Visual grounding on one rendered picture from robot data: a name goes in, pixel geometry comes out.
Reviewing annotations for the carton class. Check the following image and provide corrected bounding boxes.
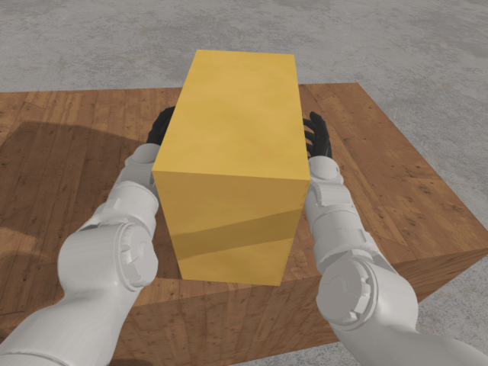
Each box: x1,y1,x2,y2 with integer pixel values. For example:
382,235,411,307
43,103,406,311
152,50,310,286

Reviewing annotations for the robot left hand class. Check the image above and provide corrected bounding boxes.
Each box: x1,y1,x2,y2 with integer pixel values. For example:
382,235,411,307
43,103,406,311
146,106,175,146

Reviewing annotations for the robot left upper arm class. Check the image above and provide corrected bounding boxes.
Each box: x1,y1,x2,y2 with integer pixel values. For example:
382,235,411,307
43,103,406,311
0,222,158,366

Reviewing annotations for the robot right forearm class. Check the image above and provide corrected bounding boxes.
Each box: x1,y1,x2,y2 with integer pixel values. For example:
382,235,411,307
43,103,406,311
304,156,399,275

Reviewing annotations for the robot left forearm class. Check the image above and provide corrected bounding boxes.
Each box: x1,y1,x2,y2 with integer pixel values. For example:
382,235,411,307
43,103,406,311
57,143,160,287

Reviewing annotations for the robot right upper arm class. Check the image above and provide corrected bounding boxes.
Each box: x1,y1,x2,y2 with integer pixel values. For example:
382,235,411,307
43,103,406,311
316,257,488,366

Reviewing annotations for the pedestal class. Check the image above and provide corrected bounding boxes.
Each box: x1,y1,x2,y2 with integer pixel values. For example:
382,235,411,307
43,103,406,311
0,82,488,366

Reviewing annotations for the robot right hand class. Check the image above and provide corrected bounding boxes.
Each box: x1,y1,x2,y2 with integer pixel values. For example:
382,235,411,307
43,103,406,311
303,111,332,159

